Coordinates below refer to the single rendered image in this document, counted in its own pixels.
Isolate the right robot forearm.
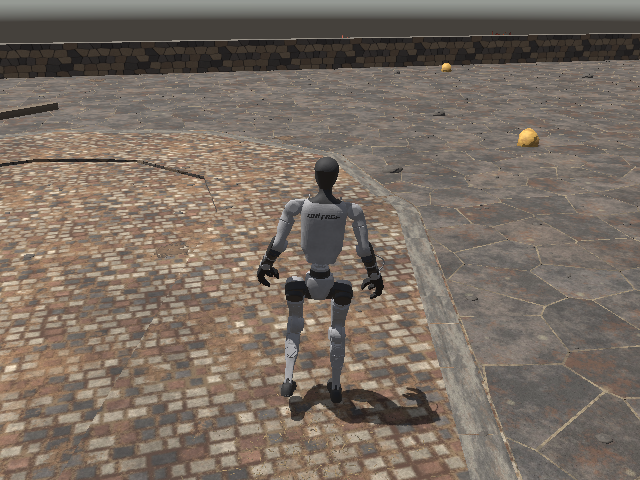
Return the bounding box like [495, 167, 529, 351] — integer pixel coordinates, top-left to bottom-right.
[361, 242, 381, 280]

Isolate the robot right shin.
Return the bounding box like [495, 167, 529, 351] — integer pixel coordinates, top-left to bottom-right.
[330, 327, 346, 390]

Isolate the right robot hand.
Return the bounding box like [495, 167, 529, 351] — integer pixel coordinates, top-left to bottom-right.
[361, 275, 384, 299]

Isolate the left robot hand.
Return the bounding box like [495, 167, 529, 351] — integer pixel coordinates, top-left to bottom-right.
[257, 265, 279, 287]

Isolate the robot shin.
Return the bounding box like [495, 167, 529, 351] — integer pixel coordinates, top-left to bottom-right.
[330, 327, 346, 390]
[284, 316, 301, 384]

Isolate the robot left upper arm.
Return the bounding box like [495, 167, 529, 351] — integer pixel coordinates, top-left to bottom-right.
[271, 199, 304, 253]

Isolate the robot left shin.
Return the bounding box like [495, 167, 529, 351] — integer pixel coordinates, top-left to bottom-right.
[284, 316, 301, 384]

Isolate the left robot forearm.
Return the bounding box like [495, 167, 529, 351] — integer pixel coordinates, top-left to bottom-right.
[260, 236, 281, 270]

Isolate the robot right upper arm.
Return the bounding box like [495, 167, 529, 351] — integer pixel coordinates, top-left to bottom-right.
[345, 202, 372, 257]

